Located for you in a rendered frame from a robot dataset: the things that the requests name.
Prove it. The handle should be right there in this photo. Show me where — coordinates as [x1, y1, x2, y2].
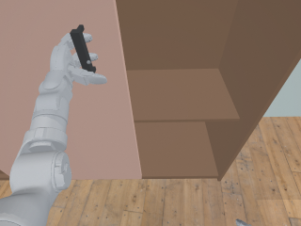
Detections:
[70, 24, 96, 73]

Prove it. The left robot upper arm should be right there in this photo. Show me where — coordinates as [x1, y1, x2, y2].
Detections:
[0, 150, 72, 226]

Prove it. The robot left hand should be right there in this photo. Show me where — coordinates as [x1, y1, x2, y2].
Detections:
[50, 33, 107, 86]

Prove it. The robot left forearm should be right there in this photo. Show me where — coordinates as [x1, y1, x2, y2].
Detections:
[9, 70, 73, 191]

